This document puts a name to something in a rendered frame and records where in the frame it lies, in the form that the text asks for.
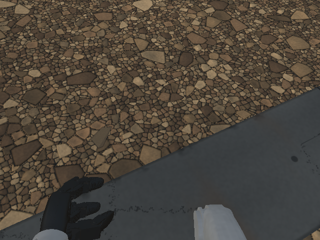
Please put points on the robot left forearm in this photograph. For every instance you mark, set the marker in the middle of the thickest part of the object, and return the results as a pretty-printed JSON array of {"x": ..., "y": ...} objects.
[{"x": 51, "y": 234}]

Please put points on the robot right thigh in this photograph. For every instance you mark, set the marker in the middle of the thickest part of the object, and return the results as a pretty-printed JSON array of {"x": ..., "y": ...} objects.
[{"x": 216, "y": 222}]

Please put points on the robot left hand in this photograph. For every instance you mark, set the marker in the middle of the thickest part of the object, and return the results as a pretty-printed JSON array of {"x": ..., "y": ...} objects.
[{"x": 62, "y": 214}]

